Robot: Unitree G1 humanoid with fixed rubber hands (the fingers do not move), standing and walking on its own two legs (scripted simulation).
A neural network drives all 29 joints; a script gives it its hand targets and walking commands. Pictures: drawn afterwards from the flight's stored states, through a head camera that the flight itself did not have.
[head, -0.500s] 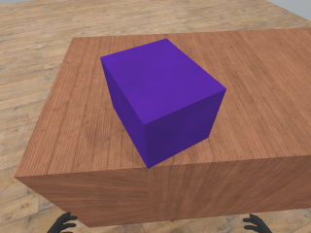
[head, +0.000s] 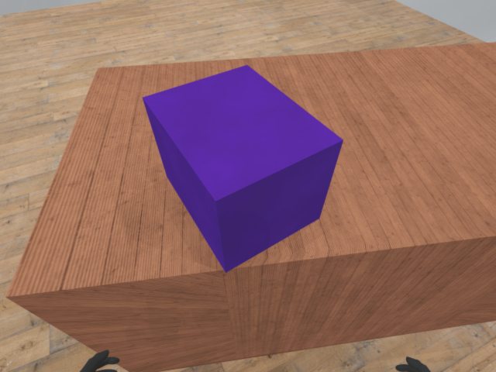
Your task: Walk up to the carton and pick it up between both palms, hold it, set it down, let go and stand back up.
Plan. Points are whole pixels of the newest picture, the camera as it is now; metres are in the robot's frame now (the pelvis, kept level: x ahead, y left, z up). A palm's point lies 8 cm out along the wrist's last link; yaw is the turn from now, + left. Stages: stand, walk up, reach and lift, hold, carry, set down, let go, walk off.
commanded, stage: walk up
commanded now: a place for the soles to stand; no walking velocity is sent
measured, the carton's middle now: (237, 162) +0.45 +0.03 +0.08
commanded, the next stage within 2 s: none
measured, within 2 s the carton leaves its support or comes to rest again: neither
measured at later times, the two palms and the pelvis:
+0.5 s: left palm out of the picture +0.13 +0.25 -0.08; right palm out of the picture +0.06 -0.31 -0.11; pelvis +0.03 -0.02 +0.00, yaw -5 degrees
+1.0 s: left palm out of the picture +0.14 +0.29 -0.12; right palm out of the picture +0.14 -0.25 -0.07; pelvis +0.03 +0.03 +0.00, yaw +2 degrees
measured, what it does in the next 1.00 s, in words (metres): steps on the spot: left foot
